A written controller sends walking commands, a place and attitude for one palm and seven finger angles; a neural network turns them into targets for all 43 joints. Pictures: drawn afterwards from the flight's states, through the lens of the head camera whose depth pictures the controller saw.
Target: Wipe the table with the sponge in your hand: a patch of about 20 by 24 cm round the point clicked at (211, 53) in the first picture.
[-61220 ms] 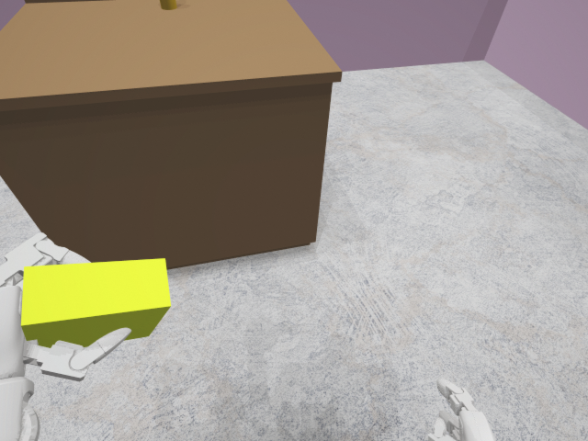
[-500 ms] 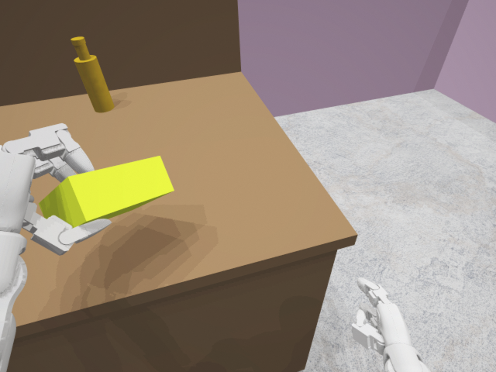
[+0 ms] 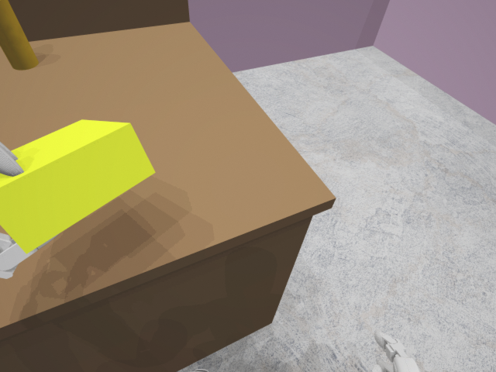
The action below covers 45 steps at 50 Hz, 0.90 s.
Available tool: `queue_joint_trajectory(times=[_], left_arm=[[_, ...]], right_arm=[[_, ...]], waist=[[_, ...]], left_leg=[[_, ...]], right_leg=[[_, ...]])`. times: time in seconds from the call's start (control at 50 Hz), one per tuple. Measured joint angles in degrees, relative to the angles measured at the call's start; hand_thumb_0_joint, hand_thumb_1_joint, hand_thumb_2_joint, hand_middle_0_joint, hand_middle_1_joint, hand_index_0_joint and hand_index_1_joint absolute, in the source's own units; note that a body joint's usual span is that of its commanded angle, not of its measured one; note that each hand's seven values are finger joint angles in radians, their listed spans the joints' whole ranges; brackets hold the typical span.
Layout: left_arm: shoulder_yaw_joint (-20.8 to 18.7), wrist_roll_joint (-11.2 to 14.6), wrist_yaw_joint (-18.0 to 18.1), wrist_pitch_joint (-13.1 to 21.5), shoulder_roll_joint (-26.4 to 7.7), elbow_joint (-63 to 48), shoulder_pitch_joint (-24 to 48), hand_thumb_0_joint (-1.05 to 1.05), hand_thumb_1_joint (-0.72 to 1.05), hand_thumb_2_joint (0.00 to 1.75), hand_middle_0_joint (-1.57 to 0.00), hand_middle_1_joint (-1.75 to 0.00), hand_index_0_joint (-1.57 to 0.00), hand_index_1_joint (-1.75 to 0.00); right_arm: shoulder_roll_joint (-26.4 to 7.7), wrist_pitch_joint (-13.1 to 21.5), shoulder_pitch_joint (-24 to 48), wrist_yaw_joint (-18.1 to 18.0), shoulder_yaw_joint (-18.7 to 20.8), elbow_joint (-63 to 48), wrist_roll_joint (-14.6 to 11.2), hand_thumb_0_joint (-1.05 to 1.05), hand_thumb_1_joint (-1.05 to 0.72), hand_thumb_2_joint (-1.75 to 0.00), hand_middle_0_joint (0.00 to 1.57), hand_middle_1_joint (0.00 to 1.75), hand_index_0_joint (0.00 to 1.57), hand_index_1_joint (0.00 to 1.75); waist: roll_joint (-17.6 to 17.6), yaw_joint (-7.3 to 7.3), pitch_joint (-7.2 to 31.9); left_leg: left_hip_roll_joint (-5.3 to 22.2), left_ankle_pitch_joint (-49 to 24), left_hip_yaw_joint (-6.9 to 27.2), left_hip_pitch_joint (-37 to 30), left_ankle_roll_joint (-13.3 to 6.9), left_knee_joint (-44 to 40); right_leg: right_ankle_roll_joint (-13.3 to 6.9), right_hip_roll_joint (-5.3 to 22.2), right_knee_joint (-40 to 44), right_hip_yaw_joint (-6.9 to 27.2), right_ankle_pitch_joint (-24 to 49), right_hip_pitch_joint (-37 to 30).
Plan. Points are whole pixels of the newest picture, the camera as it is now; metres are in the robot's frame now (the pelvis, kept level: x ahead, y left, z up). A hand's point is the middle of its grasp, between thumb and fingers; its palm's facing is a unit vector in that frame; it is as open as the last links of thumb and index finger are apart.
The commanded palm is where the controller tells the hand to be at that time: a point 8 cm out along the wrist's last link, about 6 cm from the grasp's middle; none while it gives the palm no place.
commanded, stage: step back with the hand held close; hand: left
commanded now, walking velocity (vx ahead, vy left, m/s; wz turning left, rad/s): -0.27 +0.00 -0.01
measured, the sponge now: (79, 162) +0.27 +0.18 +0.26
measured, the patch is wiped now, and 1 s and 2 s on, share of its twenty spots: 0.95 0.95 0.95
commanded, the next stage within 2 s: stop stepping back and stand still in 0.76 s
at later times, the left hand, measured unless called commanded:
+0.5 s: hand out of the picture +0.14 +0.22 +0.30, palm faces +0.55 -0.77 -0.32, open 9.0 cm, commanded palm +0.09 +0.27 +0.30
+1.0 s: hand out of the picture -0.01 +0.19 +0.31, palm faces +0.57 -0.78 -0.27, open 9.0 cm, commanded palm -0.07 +0.23 +0.30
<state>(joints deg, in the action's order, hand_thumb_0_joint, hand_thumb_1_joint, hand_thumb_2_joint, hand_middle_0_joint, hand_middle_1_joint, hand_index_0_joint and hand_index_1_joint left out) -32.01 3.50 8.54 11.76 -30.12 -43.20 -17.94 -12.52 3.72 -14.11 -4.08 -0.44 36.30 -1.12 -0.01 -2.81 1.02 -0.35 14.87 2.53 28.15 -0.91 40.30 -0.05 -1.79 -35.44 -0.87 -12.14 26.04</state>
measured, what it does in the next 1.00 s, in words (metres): walks backwards: left foot, then right foot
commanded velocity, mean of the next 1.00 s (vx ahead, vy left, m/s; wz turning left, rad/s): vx -0.26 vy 0.00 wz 0.00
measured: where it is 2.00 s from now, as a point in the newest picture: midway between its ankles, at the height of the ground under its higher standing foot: outside the picture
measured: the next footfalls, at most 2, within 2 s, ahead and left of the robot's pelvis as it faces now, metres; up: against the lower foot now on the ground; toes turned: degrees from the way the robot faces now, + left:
left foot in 0.34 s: +0.04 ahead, +0.12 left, +0.00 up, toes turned +4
right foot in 0.64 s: -0.05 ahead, -0.17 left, +0.00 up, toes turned -3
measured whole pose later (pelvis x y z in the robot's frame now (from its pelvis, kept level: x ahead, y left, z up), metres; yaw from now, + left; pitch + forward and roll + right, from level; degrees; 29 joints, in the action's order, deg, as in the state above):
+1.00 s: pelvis -0.24 -0.05 +0.00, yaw +0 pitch -1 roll +0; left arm -33.5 4.1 9.4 10.1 -29.1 -36.6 -8.0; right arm -11.6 5.8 -13.1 -2.9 1.1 36.2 -2.5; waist -2.7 -1.5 -0.7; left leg 2.9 15.2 -1.9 22.5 0.4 38.2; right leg 1.3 -1.6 -60.2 1.2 -24.2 32.9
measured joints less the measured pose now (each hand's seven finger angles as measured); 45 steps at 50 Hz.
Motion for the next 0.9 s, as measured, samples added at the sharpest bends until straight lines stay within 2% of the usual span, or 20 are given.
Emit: queue_joint_trajectory(times=[0.06,0.12,0.16,0.22,0.3,0.34,0.36,0.38,0.42,0.46,0.5,0.54,0.62,0.66,0.7,0.74,0.76,0.82,0.88,0.9], left_arm=[[-0.3,-0.4,0.0,0.7,-0.5,0.0,2.0,-0.02,-0.51,1.07,-0.84,-1.46,-0.93,-1.47],[-0.7,-0.7,0.4,0.5,0.1,3.3,7.0,-0.02,-0.51,1.07,-0.84,-1.46,-0.93,-1.47],[-0.7,-0.7,0.5,-0.3,1.0,6.6,10.6,-0.02,-0.51,1.07,-0.84,-1.46,-0.93,-1.47],[0.3,-0.5,0.2,-2.3,2.4,9.5,14.0,-0.02,-0.51,1.07,-0.84,-1.46,-0.93,-1.47],[4.0,0.4,-0.6,-4.0,5.3,6.3,12.4,-0.02,-0.5,1.07,-0.83,-1.46,-0.92,-1.47],[4.6,0.6,-1.2,-4.2,4.9,2.6,9.4,-0.02,-0.5,1.07,-0.83,-1.46,-0.92,-1.47],[4.4,0.7,-1.2,-3.9,4.2,0.8,8.2,-0.02,-0.5,1.07,-0.84,-1.46,-0.92,-1.47],[3.7,0.7,-1.2,-3.4,3.5,-0.7,7.0,-0.02,-0.5,1.07,-0.84,-1.46,-0.92,-1.47],[1.6,0.7,-0.7,-2.2,2.2,-2.4,4.9,-0.02,-0.51,1.07,-0.84,-1.46,-0.93,-1.47],[-0.2,0.5,-0.3,-1.2,1.4,-2.2,5.4,-0.02,-0.51,1.07,-0.84,-1.46,-0.93,-1.47],[-0.9,0.2,-0.1,-0.7,1.2,-0.1,8.0,-0.02,-0.51,1.07,-0.84,-1.46,-0.93,-1.47],[-0.9,-0.1,0.0,-0.6,2.0,2.7,11.5,-0.02,-0.51,1.07,-0.84,-1.46,-0.93,-1.47],[-0.5,0.6,-0.2,-1.6,3.0,6.9,15.4,-0.02,-0.51,1.07,-0.84,-1.46,-0.93,-1.47],[0.1,0.8,-0.8,-1.3,4.1,6.8,14.6,-0.02,-0.5,1.07,-0.84,-1.46,-0.92,-1.48],[2.0,1.1,-2.0,-0.7,4.7,4.5,11.1,-0.02,-0.5,1.07,-0.83,-1.47,-0.92,-1.48],[2.6,1.4,-3.1,-0.1,3.9,0.7,5.1,-0.02,-0.5,1.07,-0.83,-1.46,-0.92,-1.48],[2.6,1.4,-3.4,0.1,3.3,-1.1,2.2,-0.02,-0.5,1.07,-0.84,-1.46,-0.92,-1.47],[2.0,1.3,-3.1,0.7,0.6,-4.1,-1.6,-0.02,-0.5,1.07,-0.84,-1.46,-0.93,-1.47],[0.9,1.6,-1.9,1.4,-1.5,-3.3,1.5,-0.02,-0.51,1.07,-0.84,-1.46,-0.93,-1.47],[0.3,1.7,-1.5,1.7,-2.0,-1.9,3.4,-0.02,-0.51,1.07,-0.84,-1.46,-0.93,-1.47]], right_arm=[[0.8,0.6,1.1,-0.2,-0.3,-0.9,0.2,0.02,-0.9,-0.9,0.2,0.3,0.2,0.3],[1.6,1.4,1.9,-0.2,-0.7,-1.8,0.2,0.02,-0.9,-0.9,0.2,0.3,0.2,0.3],[1.9,1.7,2.4,0.0,-1.2,-2.3,0.0,0.02,-0.9,-0.9,0.2,0.3,0.2,0.3],[2.0,1.4,3.1,0.6,-2.1,-3.1,-0.4,0.02,-0.9,-0.9,0.21,0.3,0.2,0.3],[1.3,0.1,5.4,1.2,-2.5,-1.1,-0.7,0.01,-0.9,-0.9,0.21,0.3,0.2,0.3],[1.2,-0.8,5.8,1.3,-2.5,-1.2,-0.4,0.01,-0.9,-0.9,0.21,0.3,0.2,0.3],[1.2,-0.9,5.9,1.2,-2.2,-1.6,-0.1,0.01,-0.9,-0.9,0.21,0.3,0.2,0.3],[1.4,-0.8,6.0,1.1,-1.8,-2.0,0.3,0.01,-0.9,-0.9,0.21,0.3,0.2,0.3],[2.1,0.1,5.5,1.0,-0.9,-2.1,0.8,0.02,-0.9,-0.9,0.21,0.3,0.2,0.3],[3.1,1.8,4.5,1.4,-0.2,-1.3,0.8,0.02,-0.9,-0.9,0.2,0.3,0.2,0.3],[3.7,3.0,3.5,2.0,0.1,0.0,0.5,0.02,-0.9,-0.9,0.2,0.3,0.2,0.3],[3.8,3.5,2.8,2.4,-0.2,0.8,0.2,0.02,-0.9,-0.9,0.2,0.3,0.2,0.3],[3.0,3.8,2.1,2.8,-1.6,-0.8,-0.2,0.02,-0.9,-0.9,0.21,0.3,0.2,0.3],[1.6,3.9,3.2,2.9,-1.8,-1.8,-0.6,0.02,-0.9,-0.9,0.21,0.3,0.2,0.3],[0.9,3.4,4.3,2.9,-0.9,-1.2,-1.4,0.02,-0.9,-0.9,0.21,0.3,0.21,0.3],[1.2,2.1,4.9,2.7,-0.2,-0.8,-1.8,0.02,-0.9,-0.9,0.21,0.3,0.2,0.3],[1.3,1.4,4.8,2.5,0.0,-1.0,-1.7,0.02,-0.9,-0.9,0.21,0.3,0.2,0.3],[1.3,0.5,3.5,1.3,0.5,-2.1,-1.4,0.02,-0.9,-0.9,0.2,0.3,0.2,0.3],[-0.2,1.1,2.4,0.6,1.3,-1.8,-1.0,0.02,-0.9,-0.9,0.2,0.3,0.2,0.3],[0.0,1.2,2.8,0.5,1.6,-0.8,-1.0,0.02,-0.9,-0.9,0.2,0.3,0.2,0.3]], waist=[[-0.4,1.51,0.3],[-0.1,3.39,0.4],[0.5,4.16,0.3],[1.1,3.96,0.6],[0.1,1.88,0.3],[-1.4,0.66,0.1],[-2.2,0.07,-0.4],[-3.0,0.21,-1.4],[-3.8,1.57,-2.4],[-3.7,2.92,-3.0],[-3.0,3.91,-3.2],[-1.9,4.36,-3.2],[0.1,3.08,-2.7],[3.2,1.88,-3.9],[3.9,0.39,-4.6],[1.7,-0.44,-3.9],[0.5,-0.79,-3.4],[-2.2,-0.97,-2.0],[-2.4,-0.92,-0.9],[-3.7,-0.32,-1.6]], left_leg=[[-0.3,-0.4,-0.4,0.4,-0.3,0.1],[-0.2,-1.0,-0.8,-0.1,-0.2,-0.3],[0.1,-1.3,-0.7,-0.7,0.0,-0.4],[0.6,3.5,-0.3,0.4,0.3,3.1],[1.0,10.6,-1.7,1.3,0.6,11.5],[1.7,10.4,-2.4,-2.0,0.1,5.6],[1.8,5.3,-3.0,-2.2,-0.1,2.6],[1.6,2.4,-3.5,-1.7,0.1,2.4],[2.2,1.4,-4.7,-1.1,0.6,2.2],[3.4,0.6,-5.1,-1.5,1.0,0.4],[4.6,-1.2,-5.0,-2.3,1.5,-2.0],[5.9,-3.2,-4.7,-3.0,2.1,-4.3],[7.5,-5.5,-4.1,-1.6,3.6,-4.6],[9.2,-3.3,-2.1,1.0,3.7,-0.4],[6.7,6.4,0.2,4.6,3.9,11.8],[3.3,9.9,-0.6,6.4,4.1,23.3],[2.5,10.2,-1.7,5.8,4.1,24.9],[1.7,11.0,-4.2,-0.2,3.8,14.5],[2.7,6.8,-4.6,-7.3,2.1,-1.6],[2.0,5.2,-5.1,-6.9,1.5,-1.9]], right_leg=[[0.1,0.5,-1.5,0.1,-1.1,1.0],[0.2,0.5,-4.0,0.5,-6.9,1.6],[0.3,0.3,-3.6,0.3,-6.2,0.9],[-0.4,0.4,-1.2,-1.1,3.0,-0.1],[-0.7,1.6,-2.2,-2.2,1.3,1.1],[-0.3,2.7,-2.8,-2.2,1.6,2.7],[-0.1,3.5,-3.5,-2.3,1.7,3.8],[0.3,3.6,-5.1,-1.6,0.7,4.9],[0.7,2.1,-15.9,0.7,-9.4,8.1],[1.3,0.4,-25.5,2.0,-14.8,9.4],[2.0,-0.3,-27.1,1.7,-16.1,7.8],[2.2,-0.1,-22.2,0.9,-15.5,4.2],[1.9,1.5,-4.1,0.0,-7.5,-5.3],[1.1,0.0,0.4,-1.5,-2.7,-7.3],[0.2,-0.4,-0.2,-1.9,-2.5,-6.1],[-0.1,0.8,-0.1,-0.6,-1.6,-4.5],[-0.1,1.2,0.4,0.0,-0.8,-3.8],[-0.1,2.5,1.2,0.7,1.6,-1.3],[0.3,3.1,-0.7,-0.9,2.6,2.5],[0.5,3.6,-2.7,-0.2,0.5,3.7]])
